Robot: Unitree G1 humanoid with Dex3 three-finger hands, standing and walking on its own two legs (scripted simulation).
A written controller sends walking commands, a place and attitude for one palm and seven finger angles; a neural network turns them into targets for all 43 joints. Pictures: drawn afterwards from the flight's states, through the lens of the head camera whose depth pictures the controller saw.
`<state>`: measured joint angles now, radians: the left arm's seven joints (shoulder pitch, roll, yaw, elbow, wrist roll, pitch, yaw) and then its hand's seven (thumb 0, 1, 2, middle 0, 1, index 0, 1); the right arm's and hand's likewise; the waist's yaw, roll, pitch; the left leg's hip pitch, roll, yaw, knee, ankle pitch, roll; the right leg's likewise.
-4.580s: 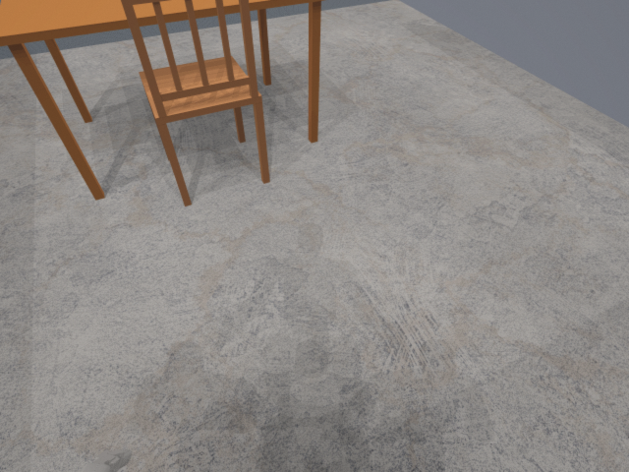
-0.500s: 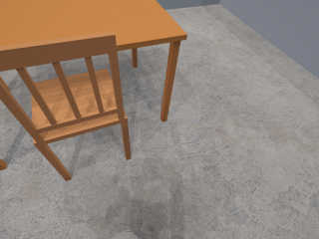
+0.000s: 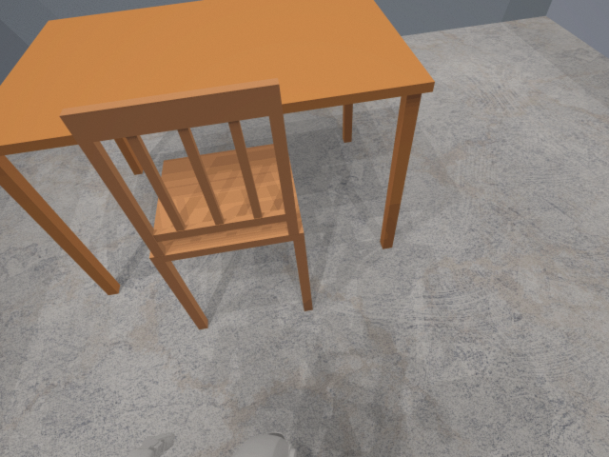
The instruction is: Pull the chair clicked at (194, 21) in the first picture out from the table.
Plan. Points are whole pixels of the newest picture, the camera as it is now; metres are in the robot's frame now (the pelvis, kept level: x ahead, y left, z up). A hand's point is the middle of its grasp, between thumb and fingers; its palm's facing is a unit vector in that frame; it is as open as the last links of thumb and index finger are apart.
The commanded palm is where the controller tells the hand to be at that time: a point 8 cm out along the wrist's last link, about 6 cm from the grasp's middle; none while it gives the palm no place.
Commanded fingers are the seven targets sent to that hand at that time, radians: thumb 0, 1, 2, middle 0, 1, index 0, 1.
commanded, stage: turn to face it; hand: left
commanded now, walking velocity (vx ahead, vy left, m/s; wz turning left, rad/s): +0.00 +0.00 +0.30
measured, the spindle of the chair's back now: (203, 180) +0.68 +0.26 -0.08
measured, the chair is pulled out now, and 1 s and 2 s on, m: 0.00 0.00 0.00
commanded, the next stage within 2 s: take the last steps up to it in 0.12 s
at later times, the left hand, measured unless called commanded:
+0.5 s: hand out of the picture -0.05 +0.25 -0.18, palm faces +0.20 -0.96 -0.20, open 7.4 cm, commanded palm none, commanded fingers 0.00 0.90 0.90 -0.20 -0.30 -0.20 -0.30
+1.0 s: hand (187, 404) +0.23 +0.22 -0.16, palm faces +0.17 -0.97 -0.19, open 7.3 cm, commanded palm none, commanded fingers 0.00 0.90 0.90 -0.20 -0.30 -0.20 -0.30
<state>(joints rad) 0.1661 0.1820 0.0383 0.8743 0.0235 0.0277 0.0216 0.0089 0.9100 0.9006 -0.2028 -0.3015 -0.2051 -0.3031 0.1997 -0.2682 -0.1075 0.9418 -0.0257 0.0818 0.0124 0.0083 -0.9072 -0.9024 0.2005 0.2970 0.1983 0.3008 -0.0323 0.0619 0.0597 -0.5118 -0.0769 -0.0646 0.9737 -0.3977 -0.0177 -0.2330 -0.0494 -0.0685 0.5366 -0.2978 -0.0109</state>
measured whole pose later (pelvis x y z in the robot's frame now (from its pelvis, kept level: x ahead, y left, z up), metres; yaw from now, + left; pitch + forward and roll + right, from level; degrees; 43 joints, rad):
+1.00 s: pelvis +0.15 +0.03 -0.01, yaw +11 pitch -1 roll +0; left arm 0.13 0.14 0.03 0.99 0.02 -0.07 -0.01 0.01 0.91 0.90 -0.20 -0.30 -0.20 -0.30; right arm 0.45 -0.15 -0.04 1.17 -0.01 -0.02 -0.02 0.01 -0.91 -0.90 0.20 0.30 0.20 0.30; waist -0.04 0.04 0.08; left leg -0.22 -0.01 0.00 1.06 -0.48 0.05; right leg -0.34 -0.03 -0.14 0.61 -0.25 -0.07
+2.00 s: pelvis +0.20 +0.02 +0.01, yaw +7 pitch +0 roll +2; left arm 0.31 0.12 0.01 1.08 0.02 0.01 0.02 0.01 0.91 0.90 -0.20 -0.30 -0.20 -0.30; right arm 0.32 -0.21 -0.06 1.11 -0.02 0.05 0.00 0.01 -0.91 -0.90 0.20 0.30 0.20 0.30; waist 0.00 0.04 -0.01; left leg -0.36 0.02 0.03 0.78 -0.31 -0.03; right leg -0.14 -0.04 -0.04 0.37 -0.24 -0.01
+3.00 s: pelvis +0.17 +0.11 +0.00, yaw +7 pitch -1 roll +0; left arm 0.28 0.14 -0.01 1.09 0.01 0.01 0.03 0.01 0.91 0.90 -0.20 -0.30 -0.20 -0.30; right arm 0.30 -0.15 0.02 1.12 -0.01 -0.01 -0.03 0.01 -0.91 -0.90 0.20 0.30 0.20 0.30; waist 0.00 0.00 0.06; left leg -0.13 -0.08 0.11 0.44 -0.30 0.11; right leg -0.18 -0.11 0.03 0.47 -0.27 0.06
